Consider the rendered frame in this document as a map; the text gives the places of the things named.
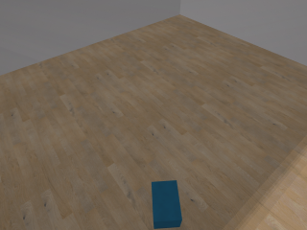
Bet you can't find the carton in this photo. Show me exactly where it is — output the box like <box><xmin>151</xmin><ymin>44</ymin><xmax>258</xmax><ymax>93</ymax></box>
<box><xmin>152</xmin><ymin>180</ymin><xmax>182</xmax><ymax>229</ymax></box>

